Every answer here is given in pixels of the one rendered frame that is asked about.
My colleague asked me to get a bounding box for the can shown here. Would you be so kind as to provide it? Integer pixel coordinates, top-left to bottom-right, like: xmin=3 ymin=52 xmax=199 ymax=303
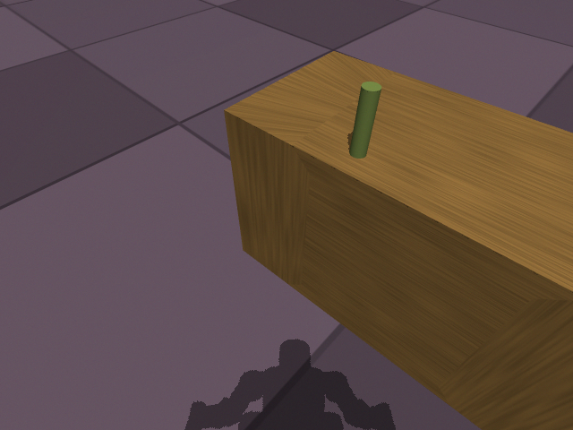
xmin=349 ymin=82 xmax=381 ymax=159

